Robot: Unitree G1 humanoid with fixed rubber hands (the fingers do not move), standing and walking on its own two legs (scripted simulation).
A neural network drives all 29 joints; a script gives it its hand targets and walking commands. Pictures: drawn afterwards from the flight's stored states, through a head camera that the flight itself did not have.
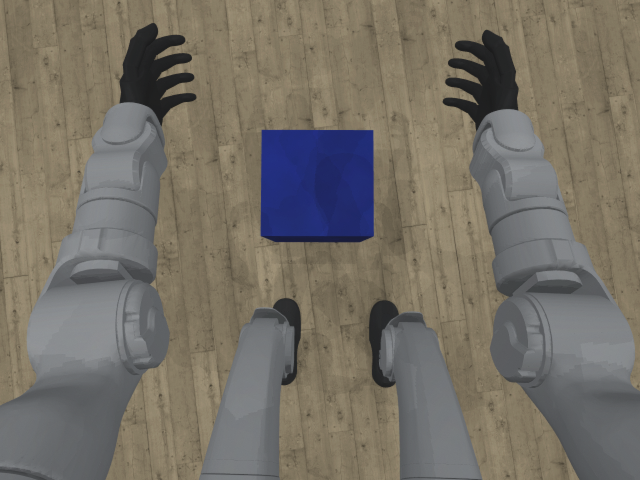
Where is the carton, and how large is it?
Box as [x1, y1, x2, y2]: [261, 130, 373, 241]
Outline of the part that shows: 262,130 262,236 274,241 361,241 373,235 372,130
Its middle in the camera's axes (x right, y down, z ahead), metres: +0.00 -0.10 +0.85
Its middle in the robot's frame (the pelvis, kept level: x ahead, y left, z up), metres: +0.48 +0.04 -0.51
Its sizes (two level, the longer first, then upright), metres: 0.210 0.200 0.250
